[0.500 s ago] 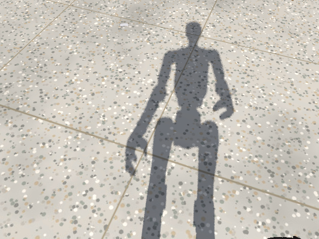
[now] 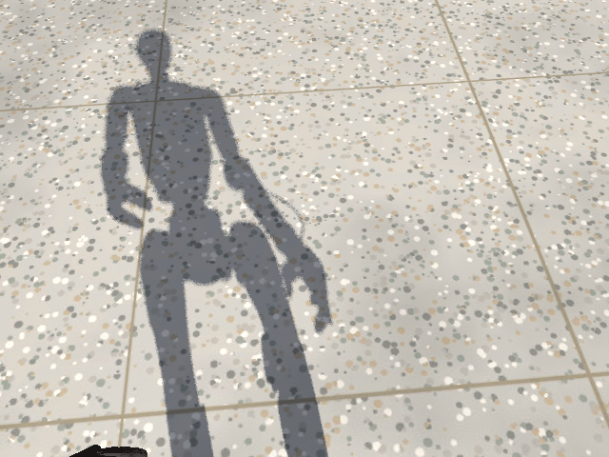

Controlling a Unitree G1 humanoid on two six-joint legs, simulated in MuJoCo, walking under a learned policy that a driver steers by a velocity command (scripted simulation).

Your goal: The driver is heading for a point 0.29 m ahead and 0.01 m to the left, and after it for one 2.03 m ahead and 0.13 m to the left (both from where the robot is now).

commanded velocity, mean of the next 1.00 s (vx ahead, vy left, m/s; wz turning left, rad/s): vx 0.16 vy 0.00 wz -0.05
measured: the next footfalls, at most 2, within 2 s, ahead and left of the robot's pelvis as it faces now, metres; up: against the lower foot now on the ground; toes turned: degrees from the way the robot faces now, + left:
left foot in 0.46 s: +0.37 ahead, +0.06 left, +0.00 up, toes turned -14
right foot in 0.90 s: +0.26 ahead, -0.11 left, +0.00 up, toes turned +4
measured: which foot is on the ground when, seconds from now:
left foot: up 0.00-0.44, down 0.46-0.90, up 0.92-1.00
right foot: down 0.00-0.46, up 0.48-0.88, down 0.90-1.00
